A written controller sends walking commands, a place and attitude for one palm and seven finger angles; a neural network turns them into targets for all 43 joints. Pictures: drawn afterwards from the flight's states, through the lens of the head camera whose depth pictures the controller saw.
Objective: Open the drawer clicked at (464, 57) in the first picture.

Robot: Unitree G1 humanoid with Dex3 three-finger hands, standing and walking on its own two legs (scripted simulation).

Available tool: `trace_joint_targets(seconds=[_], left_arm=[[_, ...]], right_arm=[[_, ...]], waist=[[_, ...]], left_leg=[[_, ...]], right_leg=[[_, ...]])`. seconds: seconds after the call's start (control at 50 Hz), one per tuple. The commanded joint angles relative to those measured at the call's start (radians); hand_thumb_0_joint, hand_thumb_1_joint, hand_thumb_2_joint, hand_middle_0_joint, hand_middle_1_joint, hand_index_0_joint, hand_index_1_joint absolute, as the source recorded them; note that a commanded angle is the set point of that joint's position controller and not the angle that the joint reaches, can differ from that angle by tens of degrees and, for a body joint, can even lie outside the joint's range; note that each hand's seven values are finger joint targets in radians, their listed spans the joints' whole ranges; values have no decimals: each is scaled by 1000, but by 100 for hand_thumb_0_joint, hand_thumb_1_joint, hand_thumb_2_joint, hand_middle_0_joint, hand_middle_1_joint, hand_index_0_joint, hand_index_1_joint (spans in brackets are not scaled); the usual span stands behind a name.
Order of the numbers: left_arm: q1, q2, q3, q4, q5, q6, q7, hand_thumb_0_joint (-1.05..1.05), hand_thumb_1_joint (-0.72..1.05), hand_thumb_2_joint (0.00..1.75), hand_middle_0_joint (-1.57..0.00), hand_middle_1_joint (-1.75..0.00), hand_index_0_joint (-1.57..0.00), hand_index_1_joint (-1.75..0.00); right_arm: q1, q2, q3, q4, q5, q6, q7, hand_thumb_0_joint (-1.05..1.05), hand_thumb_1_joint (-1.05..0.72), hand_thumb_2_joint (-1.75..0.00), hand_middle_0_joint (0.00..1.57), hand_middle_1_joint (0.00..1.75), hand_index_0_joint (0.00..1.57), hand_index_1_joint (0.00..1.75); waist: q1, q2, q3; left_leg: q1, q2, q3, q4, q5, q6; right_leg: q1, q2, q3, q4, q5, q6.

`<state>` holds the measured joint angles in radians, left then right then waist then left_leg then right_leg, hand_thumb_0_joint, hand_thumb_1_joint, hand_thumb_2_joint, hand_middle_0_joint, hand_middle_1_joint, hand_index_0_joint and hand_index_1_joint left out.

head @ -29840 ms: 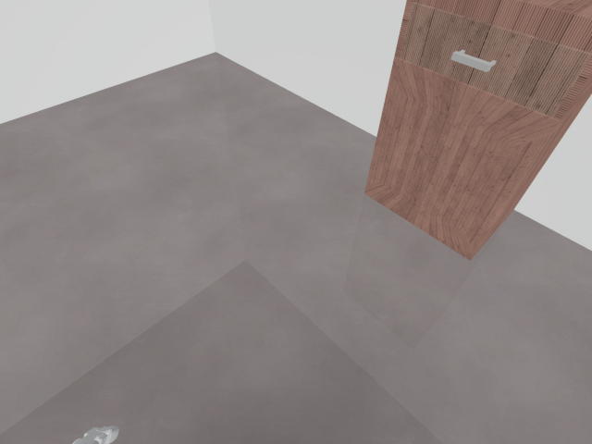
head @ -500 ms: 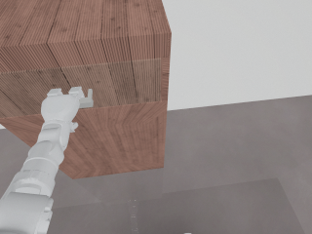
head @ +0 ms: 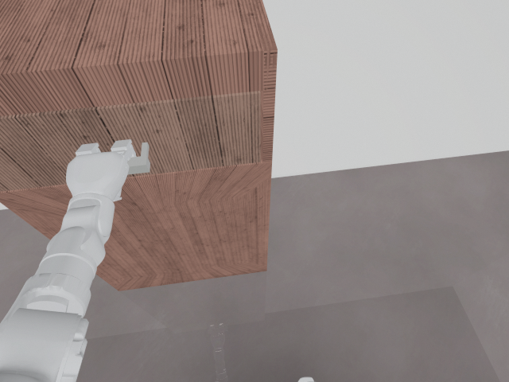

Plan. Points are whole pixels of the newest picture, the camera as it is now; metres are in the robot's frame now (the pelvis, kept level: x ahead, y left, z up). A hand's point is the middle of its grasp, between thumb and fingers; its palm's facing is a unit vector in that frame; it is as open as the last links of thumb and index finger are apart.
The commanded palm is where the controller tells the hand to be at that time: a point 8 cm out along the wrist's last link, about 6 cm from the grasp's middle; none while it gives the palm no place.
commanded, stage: pull the drawer open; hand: left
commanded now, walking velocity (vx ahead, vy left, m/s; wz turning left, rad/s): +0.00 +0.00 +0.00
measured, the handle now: (115, 159) +0.48 +0.26 +0.04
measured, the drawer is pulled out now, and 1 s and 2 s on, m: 0.00 0.06 0.28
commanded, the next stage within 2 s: open the thumb to release the handle in 1.98 s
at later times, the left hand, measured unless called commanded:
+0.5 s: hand (110, 212) +0.38 +0.25 +0.02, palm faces +0.01 -0.01 -1.00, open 5.7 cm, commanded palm +0.36 +0.26 +0.08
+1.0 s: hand (109, 222) +0.36 +0.25 +0.02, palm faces -0.01 -0.04 -1.00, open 5.6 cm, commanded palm +0.31 +0.25 +0.08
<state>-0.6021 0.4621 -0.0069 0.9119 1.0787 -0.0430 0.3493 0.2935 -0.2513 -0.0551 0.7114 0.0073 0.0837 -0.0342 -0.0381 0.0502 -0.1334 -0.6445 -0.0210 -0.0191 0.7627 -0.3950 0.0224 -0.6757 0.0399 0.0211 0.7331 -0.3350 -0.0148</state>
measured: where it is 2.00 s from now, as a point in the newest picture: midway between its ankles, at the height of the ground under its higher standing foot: outside the picture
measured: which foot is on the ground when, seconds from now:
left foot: down 0.00-1.00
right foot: down 0.00-1.00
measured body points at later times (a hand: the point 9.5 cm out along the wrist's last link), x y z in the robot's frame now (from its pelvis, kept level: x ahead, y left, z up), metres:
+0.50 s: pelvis +0.01 +0.01 +0.01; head +0.07 -0.01 +0.45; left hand +0.38 +0.25 +0.07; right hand +0.14 -0.26 -0.12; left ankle -0.02 +0.11 -0.71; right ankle +0.00 -0.11 -0.71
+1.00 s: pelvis +0.01 +0.00 +0.01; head +0.06 -0.03 +0.46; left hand +0.36 +0.25 +0.07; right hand +0.11 -0.27 -0.12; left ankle -0.02 +0.11 -0.71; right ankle +0.00 -0.11 -0.71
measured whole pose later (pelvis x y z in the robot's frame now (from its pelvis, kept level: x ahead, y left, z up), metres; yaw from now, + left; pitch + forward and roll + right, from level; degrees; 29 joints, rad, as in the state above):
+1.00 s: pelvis +0.01 +0.00 +0.01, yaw -1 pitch +12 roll +0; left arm -0.22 0.41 -0.01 0.51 1.03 0.03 0.32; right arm 0.25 -0.25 -0.06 0.67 0.02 0.07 -0.04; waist -0.01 0.06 -0.12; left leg -0.52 -0.01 0.00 0.69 -0.39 0.02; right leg -0.56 0.05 0.04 0.68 -0.33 -0.02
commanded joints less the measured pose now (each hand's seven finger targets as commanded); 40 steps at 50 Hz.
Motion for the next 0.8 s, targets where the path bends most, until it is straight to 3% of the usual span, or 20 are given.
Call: trace_joint_targets(seconds=[0.0, 0.06, 0.1, 0.12, 0.16, 0.18, 0.22, 0.24, 0.28, 0.32, 0.34, 0.36, 0.42, 0.48, 0.52, 0.56, 0.72, 0.78], left_arm=[[-271, 247, 77, -201, -18, 7, 32, 0, 90, 90, -40, -135, -40, -135], [-164, 260, 109, -232, -33, 9, 28, 0, 90, 90, -40, -135, -40, -135], [-133, 267, 119, -277, -34, 12, 27, 0, 90, 90, -40, -135, -40, -135], [-115, 240, 100, -292, -38, 17, 26, 0, 90, 90, -40, -135, -40, -135], [-52, 269, 136, -349, -40, 23, 30, 0, 90, 90, -40, -135, -40, -135], [-28, 239, 116, -390, -40, 29, 31, 0, 90, 90, -40, -135, -40, -135], [57, 220, 121, -423, -52, 50, 33, 0, 90, 90, -40, -135, -40, -135], [67, 237, 138, -456, -54, 56, 34, 0, 90, 90, -40, -135, -40, -135], [96, 194, 105, -522, -51, 73, 40, 0, 90, 90, -40, -135, -40, -135], [143, 188, 107, -563, -53, 96, 45, 0, 90, 90, -40, -135, -40, -135], [-27, 232, 112, -531, -42, 103, 52, 0, 90, 90, -40, -135, -40, -135], [-121, 233, 97, -524, -25, 103, 60, 0, 90, 90, -40, -135, -40, -135], [-108, 187, 58, -481, -8, 122, 61, 0, 90, 90, -40, -135, -40, -135], [-142, 175, 40, -476, -9, 123, 49, 0, 90, 90, -40, -135, -40, -135], [-145, 150, 18, -447, -14, 122, 36, 0, 90, 90, -40, -135, -40, -135], [-157, 176, 37, -435, -14, 108, 25, 0, 90, 90, -40, -135, -40, -135], [-170, 184, 50, -398, -5, 51, 24, 0, 90, 90, -40, -135, -40, -135], [-92, 184, 62, -412, -9, 47, 27, 0, 90, 90, -40, -135, -40, -135]], right_arm=[[41, -143, -49, -105, 5, -24, -15, 0, -90, -90, 20, 30, 20, 30], [28, -145, -50, -117, 9, -27, -11, 0, -90, -90, 20, 30, 20, 30], [16, -145, -51, -127, 10, -28, -13, 0, -90, -90, 20, 30, 20, 30], [9, -143, -52, -132, 12, -30, -12, 0, -90, -90, 20, 30, 20, 30], [0, -144, -52, -140, 11, -31, -12, 0, -90, -90, 20, 30, 20, 30], [-10, -141, -55, -147, 12, -34, -10, 0, -90, -90, 20, 30, 20, 30], [-24, -141, -55, -153, 14, -38, -7, 0, -90, -90, 20, 30, 20, 30], [-34, -144, -54, -154, 15, -37, -8, 0, -90, -90, 20, 30, 20, 30], [-53, -138, -54, -164, 14, -44, -7, 0, -90, -90, 20, 30, 20, 30], [-68, -138, -50, -170, 12, -47, -7, 0, -90, -90, 20, 30, 20, 30], [-57, -151, -44, -141, 14, -43, -15, 0, -90, -90, 20, 30, 20, 30], [-50, -150, -44, -133, 11, -44, -19, 0, -90, -90, 20, 30, 20, 30], [-58, -137, -43, -129, 9, -48, -23, 0, -90, -90, 20, 30, 20, 30], [-61, -133, -43, -126, 7, -45, -29, 0, -90, -90, 20, 30, 20, 30], [-64, -129, -39, -127, 7, -43, -33, 0, -90, -90, 20, 30, 20, 30], [-66, -130, -37, -129, 5, -41, -38, 0, -90, -90, 20, 30, 20, 30], [-57, -123, -36, -131, 2, -45, -40, 0, -90, -90, 20, 30, 20, 30], [-63, -119, -39, -143, 3, -45, -36, 0, -90, -90, 20, 30, 20, 30]], waist=[[21, -11, -369], [43, -27, -360], [49, -30, -363], [43, -24, -352], [62, -22, -377], [58, -7, -376], [61, -37, -357], [64, -27, -362], [60, 10, -340], [67, 13, -332], [19, -18, -290], [10, 10, -264], [29, 38, -293], [26, 23, -329], [24, 1, -317], [28, -14, -317], [29, -28, -305], [53, -14, -335]], left_leg=[[155, -16, 36, -80, 380, 19], [149, -13, 39, -89, 391, 20], [149, -13, 40, -94, 404, 20], [157, -13, 44, -97, 399, 20], [170, -10, 41, -101, 448, 18], [188, -9, 42, -100, 471, 17], [196, -6, 44, -104, 486, 16], [204, -4, 38, -108, 505, 14], [244, 2, 34, -112, 534, 10], [261, 4, 30, -117, 545, 6], [248, 5, 20, -113, 500, 5], [244, 2, 16, -119, 457, 4], [280, -3, 18, -121, 443, 0], [302, -5, 15, -109, 491, -1], [289, -9, 18, -111, 466, 1], [280, -10, 18, -110, 463, 4], [227, -20, 25, -97, 411, 9], [222, -22, 31, -99, 407, 10]], right_leg=[[288, 5, -24, -70, 357, -24], [318, 4, -22, -72, 373, -25], [336, 4, -20, -74, 396, -24], [332, 5, -20, -80, 395, -23], [365, 4, -16, -73, 436, -24], [362, 4, -19, -75, 450, -24], [374, 5, -22, -84, 466, -21], [379, 4, -22, -84, 467, -23], [351, 5, -30, -87, 450, -22], [352, 6, -35, -91, 434, -24], [310, 7, -42, -92, 400, -22], [269, 6, -47, -92, 351, -23], [262, 8, -50, -96, 311, -32], [279, 5, -45, -91, 355, -30], [284, 4, -47, -94, 354, -29], [296, 2, -42, -93, 366, -28], [295, -2, -34, -87, 366, -27], [328, -2, -25, -86, 381, -29]])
